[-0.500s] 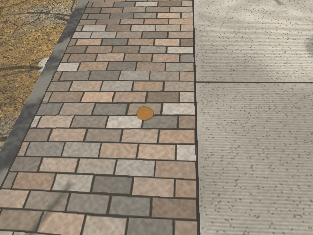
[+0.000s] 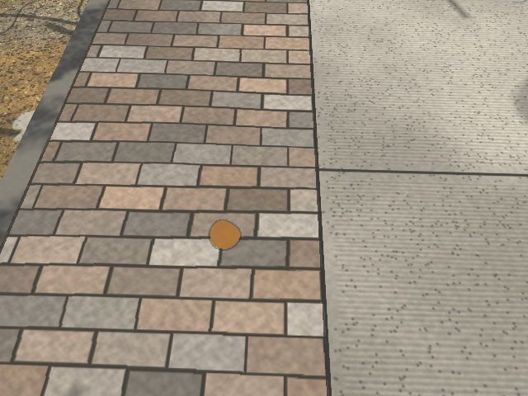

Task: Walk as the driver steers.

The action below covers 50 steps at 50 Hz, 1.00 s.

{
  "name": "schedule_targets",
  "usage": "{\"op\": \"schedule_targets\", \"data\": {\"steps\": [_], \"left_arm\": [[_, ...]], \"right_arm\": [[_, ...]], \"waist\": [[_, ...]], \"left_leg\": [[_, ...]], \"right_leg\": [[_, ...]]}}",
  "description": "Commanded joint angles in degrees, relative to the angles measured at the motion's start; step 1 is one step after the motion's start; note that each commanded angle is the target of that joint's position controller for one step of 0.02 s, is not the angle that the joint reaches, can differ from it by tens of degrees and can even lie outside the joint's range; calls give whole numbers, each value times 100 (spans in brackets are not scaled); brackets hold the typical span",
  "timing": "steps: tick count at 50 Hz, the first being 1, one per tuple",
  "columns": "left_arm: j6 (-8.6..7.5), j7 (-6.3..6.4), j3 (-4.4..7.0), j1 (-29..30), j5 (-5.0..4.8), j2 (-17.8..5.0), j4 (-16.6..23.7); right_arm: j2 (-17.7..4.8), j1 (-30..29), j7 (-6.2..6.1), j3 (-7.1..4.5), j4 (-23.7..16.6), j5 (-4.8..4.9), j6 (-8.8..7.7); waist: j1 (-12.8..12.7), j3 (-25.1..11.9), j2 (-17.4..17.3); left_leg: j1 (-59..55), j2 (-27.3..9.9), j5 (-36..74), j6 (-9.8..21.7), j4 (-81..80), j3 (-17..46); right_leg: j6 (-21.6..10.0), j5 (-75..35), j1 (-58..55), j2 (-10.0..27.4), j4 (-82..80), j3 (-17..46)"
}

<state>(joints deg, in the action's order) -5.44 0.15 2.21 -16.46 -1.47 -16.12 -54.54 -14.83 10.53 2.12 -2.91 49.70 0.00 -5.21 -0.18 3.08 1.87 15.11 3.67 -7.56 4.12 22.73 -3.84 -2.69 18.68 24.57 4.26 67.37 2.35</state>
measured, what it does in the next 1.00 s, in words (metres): walks ahead: right foot, then left foot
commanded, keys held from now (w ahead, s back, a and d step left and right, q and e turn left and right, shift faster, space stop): w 0.70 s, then w+e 0.06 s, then no key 0.24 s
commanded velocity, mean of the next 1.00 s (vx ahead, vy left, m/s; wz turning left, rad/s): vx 0.45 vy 0.00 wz -0.02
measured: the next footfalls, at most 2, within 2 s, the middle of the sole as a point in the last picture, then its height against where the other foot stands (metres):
right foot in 0.36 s outside the picture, level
left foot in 0.88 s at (246, 312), level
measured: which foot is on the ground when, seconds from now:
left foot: down 0.00-0.38, up 0.40-0.86, down 0.88-1.00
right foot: up 0.00-0.34, down 0.36-0.90, up 0.92-1.00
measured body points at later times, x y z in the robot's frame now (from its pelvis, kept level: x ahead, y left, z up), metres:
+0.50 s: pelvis +0.30 -0.07 +0.00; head +0.32 -0.08 +0.45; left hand +0.41 +0.20 -0.11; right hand +0.35 -0.34 -0.14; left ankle +0.21 +0.08 -0.65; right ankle +0.35 -0.15 -0.74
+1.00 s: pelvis +0.56 -0.02 -0.01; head +0.60 -0.01 +0.44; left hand +0.58 +0.26 -0.15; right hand +0.72 -0.27 -0.11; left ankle +0.66 +0.08 -0.74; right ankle +0.43 -0.16 -0.66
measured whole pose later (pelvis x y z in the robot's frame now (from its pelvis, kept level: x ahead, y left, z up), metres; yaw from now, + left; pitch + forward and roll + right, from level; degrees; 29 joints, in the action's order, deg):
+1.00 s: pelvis +0.56 -0.02 -0.01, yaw -1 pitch +2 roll -1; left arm -2.7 1.0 2.6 -17.7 -1.0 -15.9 -54.9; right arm -14.4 3.3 1.7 -1.9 49.5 -0.5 -5.0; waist -1.7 3.1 1.0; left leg 24.4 0.4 -5.3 2.3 27.9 -2.2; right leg 1.4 32.7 18.1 -1.2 62.3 3.7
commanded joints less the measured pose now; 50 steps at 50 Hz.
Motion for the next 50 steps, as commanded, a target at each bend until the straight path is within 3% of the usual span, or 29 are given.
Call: {"op": "schedule_targets", "data": {"steps": [1,4,6,8,12,15,16,17,18,19,20,21,22,23,25,27,30,34,38,41,42,43,44,45,46,47,48,49,50], "left_arm": [[80,41,100,-430,53,-277,235],[113,61,116,308,134,-360,568],[62,23,93,750,148,-307,716],[11,-27,40,1233,128,-207,843],[-22,-145,11,1850,53,-271,1105],[-55,-233,64,1832,48,-469,1223],[-66,-241,113,1564,44,-575,1177],[-70,-227,221,903,48,-749,995],[-61,-179,367,-119,74,-1073,712],[-25,-154,519,-864,183,-1670,565],[7,-176,435,-1047,106,-1351,503],[-6,-178,304,-655,84,-1009,558],[-12,-162,249,-153,111,-837,697],[-26,-175,202,227,155,-678,746],[-78,-201,147,517,216,-470,766],[-124,-202,171,435,182,-546,680],[-113,-118,221,159,165,-710,522],[-49,-22,224,-150,114,-771,369],[50,5,244,-689,40,-804,106],[180,79,283,-595,75,-868,65],[209,96,295,-508,87,-898,79],[236,109,289,-352,82,-892,124],[244,110,243,-404,112,-780,165],[215,105,122,-653,271,-467,308],[164,49,-46,-1644,194,124,55],[147,39,104,-1497,56,-513,-75],[164,58,176,-864,-62,-708,97],[222,114,172,-512,-21,-639,163],[313,172,201,-365,64,-583,181]], "right_arm": [[-525,-134,17,-91,-205,4,-164],[-772,185,-94,-142,-38,-9,-170],[-839,359,-163,-146,28,19,-132],[-932,612,-206,-157,119,56,-107],[-997,1106,-231,-175,372,128,-2],[-1081,1131,-255,-220,427,128,121],[-1126,1048,-261,-232,409,120,159],[-1097,943,-261,-215,382,99,203],[-907,992,-270,-128,308,33,223],[-283,1655,-213,72,192,-5,128],[-251,1640,-195,108,290,38,-2],[-865,1149,-161,-54,155,213,-109],[-935,721,-166,-65,27,283,-161],[-886,497,-198,-75,2,206,-160],[-705,636,-225,-100,67,107,-28],[-503,702,-235,-73,95,81,86],[-507,134,-250,-83,-119,16,118],[-342,-665,-179,-21,-338,33,43],[-365,-1407,-86,8,-606,76,-21],[-515,-1300,5,-34,-625,16,-114],[-620,-1045,11,-78,-548,-8,-134],[-757,-490,-4,-153,-364,-44,-153],[-1020,177,-38,-250,-151,-100,-170],[-1415,859,-84,-306,-37,-241,-152],[-1390,962,-63,-268,60,-179,-58],[-1033,925,-29,-195,9,-23,11],[-877,393,-49,-142,-60,31,32],[-690,-83,-72,-70,-116,-6,36],[-493,-405,-84,-4,-130,-41,36]], "waist": [[-203,-194,-567],[-74,75,-474],[61,122,-421],[245,139,-387],[429,204,-394],[260,71,-489],[83,-99,-577],[-290,-496,-573],[-676,-1245,-415],[-557,-2193,753],[-632,-2569,1284],[-618,-1791,882],[-473,-1160,556],[-314,-696,200],[4,-486,316],[111,-403,249],[25,-180,87],[-216,-11,122],[-431,195,72],[-227,19,225],[-81,-189,329],[228,-535,348],[491,-1043,173],[521,-1960,-695],[204,-2843,-1946],[410,-2830,-1196],[341,-1869,-937],[184,-1347,-531],[22,-1011,-437]], "left_leg": [[-173,-1542,148,1020,-1665,1554],[-176,-1498,354,1066,-1862,1261],[-264,-1344,545,926,-1849,970],[-317,-1254,593,806,-1832,744],[-1177,-1575,614,747,-1542,801],[-1846,-1864,1213,599,-1065,917],[-1938,-1844,1934,530,-716,876],[-1859,-1626,2823,410,105,681],[-1229,-1303,2653,238,1420,442],[1085,-494,749,-198,3721,77],[2132,4,-2459,-271,4799,747],[2711,-359,-2332,-135,5285,1084],[2782,-683,-1820,-53,5167,903],[2608,-919,-1355,-66,4784,789],[1949,-1179,-858,-123,4272,826],[1854,-1217,-642,-229,3990,753],[2362,-1245,103,-406,3101,716],[2144,-1038,1265,-439,1603,485],[2179,-842,1279,-402,856,490],[1800,-659,1059,-220,446,495],[1392,-547,993,-140,417,441],[610,-376,1202,-23,255,294],[-528,-553,2326,139,207,359],[-2441,-1727,4563,592,831,1493],[-3836,-2912,5298,1621,753,3176],[-3350,-2649,4222,1523,429,3148],[-2556,-2403,3618,1275,209,2445],[-1726,-2137,3280,1096,-29,2029],[-961,-1965,3059,1010,-251,1715]], "right_leg": [[104,-350,597,499,-239,188],[313,-1193,1192,574,-1208,125],[352,-1948,1176,474,-2142,22],[358,-2507,901,277,-2930,-177],[261,-2466,1033,139,-3600,-123],[35,-1752,906,38,-3839,-114],[-58,-1509,493,-90,-3890,-232],[-203,-1457,-404,-280,-4012,-413],[-438,-1556,-1940,-66,-3832,-205],[-1295,-827,-4356,1398,-3903,2147],[-1585,-80,-4833,1840,-4889,3947],[-1302,279,-4254,1681,-5048,3392],[-1128,-64,-3431,1489,-5151,2597],[-1054,-608,-2618,1265,-5360,1996],[-951,-1250,-1789,941,-5695,1347],[-1044,-1736,-1525,862,-5916,972],[-1082,-2212,-1653,826,-6086,616],[-867,-2119,-1702,566,-6185,106],[-876,-2059,-2254,770,-5956,300],[-646,-3365,-2740,883,-5272,274],[-540,-3929,-2816,857,-4948,275],[-391,-4591,-2778,667,-4357,174],[-155,-4374,-2433,307,-3439,-14],[121,-2122,-1095,-181,-1746,-193],[402,2157,352,-938,32,102],[401,2215,508,-743,520,743],[392,1902,941,-506,505,527],[453,1480,880,-239,185,333],[506,1163,589,-36,-213,280]]}}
